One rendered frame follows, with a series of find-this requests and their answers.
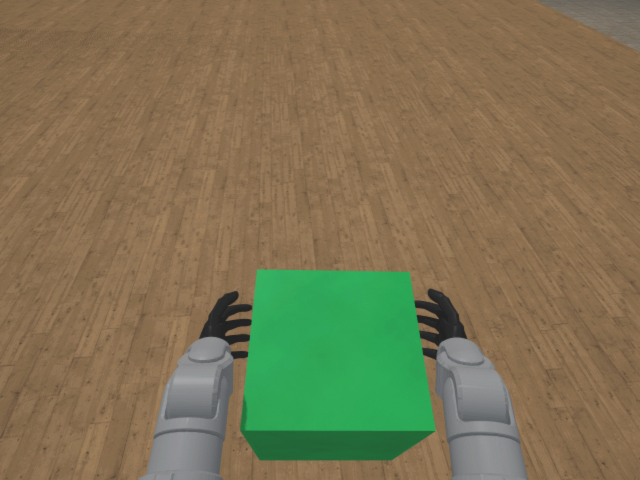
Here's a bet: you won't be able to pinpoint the right robot forearm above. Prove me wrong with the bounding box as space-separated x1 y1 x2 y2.
435 338 528 480

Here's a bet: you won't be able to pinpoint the left robot forearm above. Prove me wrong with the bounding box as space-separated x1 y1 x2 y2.
138 337 234 480

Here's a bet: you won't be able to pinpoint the carton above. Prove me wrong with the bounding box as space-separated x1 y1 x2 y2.
240 269 436 460

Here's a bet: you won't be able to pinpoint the right robot hand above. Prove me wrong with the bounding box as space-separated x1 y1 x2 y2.
414 289 467 360

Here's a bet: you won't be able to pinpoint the left robot hand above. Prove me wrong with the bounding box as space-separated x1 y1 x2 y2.
199 291 252 359

